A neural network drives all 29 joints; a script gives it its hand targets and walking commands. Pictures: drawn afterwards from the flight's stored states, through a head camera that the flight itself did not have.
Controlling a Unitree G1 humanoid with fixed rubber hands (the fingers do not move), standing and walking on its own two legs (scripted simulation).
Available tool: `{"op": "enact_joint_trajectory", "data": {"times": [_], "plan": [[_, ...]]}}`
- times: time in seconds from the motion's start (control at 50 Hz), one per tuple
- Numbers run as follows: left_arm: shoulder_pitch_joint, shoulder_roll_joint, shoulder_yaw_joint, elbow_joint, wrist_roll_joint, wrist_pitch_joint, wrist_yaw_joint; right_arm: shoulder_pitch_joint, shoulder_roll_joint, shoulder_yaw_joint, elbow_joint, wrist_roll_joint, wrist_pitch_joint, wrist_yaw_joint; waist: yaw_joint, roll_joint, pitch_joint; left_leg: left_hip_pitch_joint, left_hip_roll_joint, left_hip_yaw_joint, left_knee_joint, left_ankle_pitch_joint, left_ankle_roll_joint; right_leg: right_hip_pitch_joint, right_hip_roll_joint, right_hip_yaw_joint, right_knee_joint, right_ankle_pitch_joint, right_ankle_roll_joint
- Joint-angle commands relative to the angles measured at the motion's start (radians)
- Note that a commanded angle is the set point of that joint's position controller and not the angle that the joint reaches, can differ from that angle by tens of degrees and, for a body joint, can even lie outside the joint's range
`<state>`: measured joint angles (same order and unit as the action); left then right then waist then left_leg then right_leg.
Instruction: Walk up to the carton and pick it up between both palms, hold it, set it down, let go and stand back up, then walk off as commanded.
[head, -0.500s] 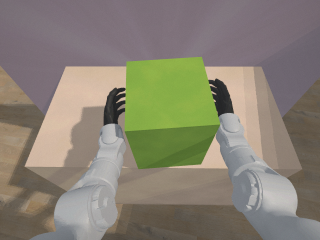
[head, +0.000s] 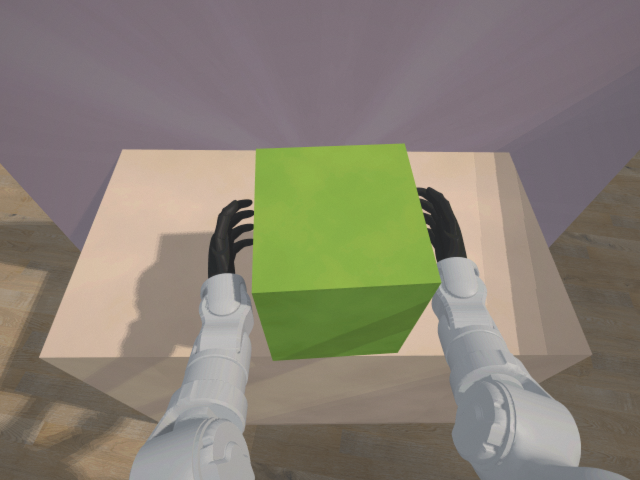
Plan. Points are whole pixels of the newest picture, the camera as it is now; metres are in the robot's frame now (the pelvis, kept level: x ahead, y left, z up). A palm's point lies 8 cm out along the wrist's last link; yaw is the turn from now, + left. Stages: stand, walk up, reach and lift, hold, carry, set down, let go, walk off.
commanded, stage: reach and lift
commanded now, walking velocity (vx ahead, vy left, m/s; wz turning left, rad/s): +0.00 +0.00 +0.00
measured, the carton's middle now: (333, 260) +0.42 +0.00 -0.02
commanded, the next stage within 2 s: none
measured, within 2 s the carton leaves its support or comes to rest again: leaves its support in 0.86 s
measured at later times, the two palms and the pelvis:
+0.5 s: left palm (225, 264) +0.38 +0.14 +0.03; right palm (447, 250) +0.41 -0.15 +0.04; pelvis +0.00 +0.00 +0.00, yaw +1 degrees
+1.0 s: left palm (201, 281) +0.35 +0.16 +0.05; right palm (438, 262) +0.38 -0.13 +0.06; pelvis -0.02 +0.00 +0.00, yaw +3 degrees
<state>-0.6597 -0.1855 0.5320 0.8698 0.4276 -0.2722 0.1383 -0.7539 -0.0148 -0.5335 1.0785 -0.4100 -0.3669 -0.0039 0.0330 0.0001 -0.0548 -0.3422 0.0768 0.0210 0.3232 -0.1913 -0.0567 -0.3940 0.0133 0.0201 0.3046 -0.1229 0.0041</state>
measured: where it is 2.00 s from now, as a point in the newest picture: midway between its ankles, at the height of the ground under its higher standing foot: outside the picture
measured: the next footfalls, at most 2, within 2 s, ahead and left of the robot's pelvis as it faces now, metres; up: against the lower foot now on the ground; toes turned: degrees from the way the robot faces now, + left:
none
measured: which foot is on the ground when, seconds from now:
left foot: down 0.00-1.00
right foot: down 0.00-1.00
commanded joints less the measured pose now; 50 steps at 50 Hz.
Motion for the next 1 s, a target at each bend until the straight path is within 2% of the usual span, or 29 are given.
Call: {"op": "enact_joint_trajectory", "data": {"times": [0.0,0.2,0.36,0.5,0.7,0.88,0.98], "plan": [[-0.295,-0.432,-0.240,0.058,0.051,0.007,-0.104,-0.340,0.517,0.248,0.059,-0.074,-0.043,0.112,0.033,-0.024,-0.407,0.011,-0.069,0.137,0.012,0.368,0.017,0.411,0.016,-0.100,0.087,0.488,0.022],[-0.307,-0.429,-0.239,0.052,0.050,0.020,-0.102,-0.344,0.517,0.241,0.045,-0.073,-0.037,0.110,0.033,-0.027,-0.421,0.007,-0.068,0.134,-0.001,0.322,0.029,0.399,0.011,-0.102,0.070,0.420,0.017],[-0.311,-0.429,-0.237,0.064,0.047,0.016,-0.108,-0.339,0.535,0.249,0.038,-0.078,-0.040,0.103,0.028,-0.037,-0.427,-0.028,-0.073,0.131,-0.006,0.302,0.036,0.426,0.005,-0.095,0.080,0.443,0.021],[-0.324,-0.434,-0.283,0.059,0.019,-0.008,-0.106,-0.357,0.552,0.312,0.025,-0.053,-0.065,0.078,0.024,-0.034,-0.491,-0.030,-0.076,0.117,0.010,0.352,0.025,0.490,0.013,-0.087,0.109,0.553,0.023],[-0.402,-0.448,-0.368,0.022,-0.045,-0.017,-0.099,-0.418,0.537,0.385,-0.033,0.007,-0.054,0.061,-0.004,-0.001,-0.535,0.046,-0.073,0.085,0.028,0.375,0.001,0.475,0.029,-0.098,0.087,0.539,0.008],[-0.532,-0.473,-0.457,-0.009,-0.112,-0.010,-0.102,-0.452,0.567,0.425,-0.067,0.043,0.002,0.045,-0.053,0.007,-0.556,0.083,-0.077,0.065,0.019,0.278,-0.007,0.428,0.027,-0.107,0.045,0.403,0.002],[-0.589,-0.488,-0.468,-0.007,-0.130,0.031,-0.106,-0.483,0.580,0.436,-0.085,0.077,0.055,0.045,-0.053,0.009,-0.505,0.102,-0.076,0.054,-0.003,0.179,-0.006,0.392,0.025,-0.110,0.013,0.257,-0.003]]}}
